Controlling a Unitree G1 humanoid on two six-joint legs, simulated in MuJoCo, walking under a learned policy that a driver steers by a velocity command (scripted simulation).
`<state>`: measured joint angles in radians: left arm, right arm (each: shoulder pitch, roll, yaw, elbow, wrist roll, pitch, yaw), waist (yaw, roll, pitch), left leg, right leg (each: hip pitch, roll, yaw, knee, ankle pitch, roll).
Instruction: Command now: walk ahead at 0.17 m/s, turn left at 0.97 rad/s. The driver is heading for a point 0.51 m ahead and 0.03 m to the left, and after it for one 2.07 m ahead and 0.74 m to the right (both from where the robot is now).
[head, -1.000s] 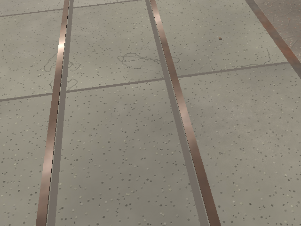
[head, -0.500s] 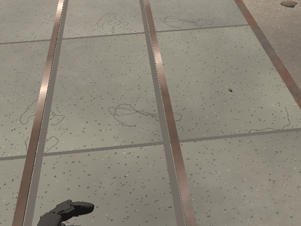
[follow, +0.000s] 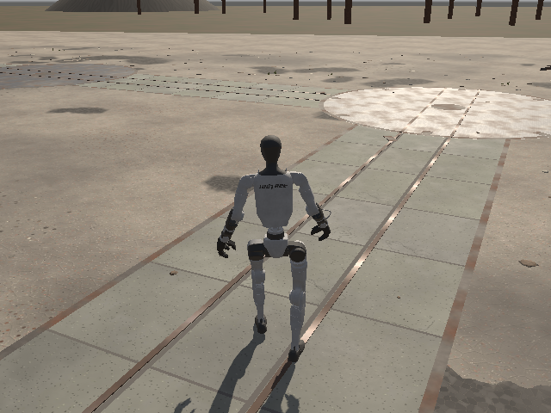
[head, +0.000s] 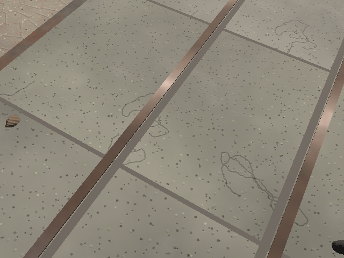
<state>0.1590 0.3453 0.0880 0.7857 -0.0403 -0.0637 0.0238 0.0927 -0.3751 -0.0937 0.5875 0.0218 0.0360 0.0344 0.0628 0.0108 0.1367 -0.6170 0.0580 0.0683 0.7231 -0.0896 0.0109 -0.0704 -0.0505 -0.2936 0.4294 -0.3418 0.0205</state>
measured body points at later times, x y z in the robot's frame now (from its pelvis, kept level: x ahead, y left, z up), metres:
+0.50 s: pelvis +0.17 -0.06 -0.01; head +0.17 -0.07 +0.44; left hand +0.19 +0.25 -0.10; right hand +0.44 -0.24 -0.08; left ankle +0.16 +0.07 -0.72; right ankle +0.22 -0.16 -0.74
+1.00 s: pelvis +0.38 +0.05 -0.01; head +0.42 +0.07 +0.44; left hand +0.23 +0.28 -0.13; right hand +0.69 -0.07 -0.07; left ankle +0.41 +0.18 -0.73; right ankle +0.25 -0.15 -0.67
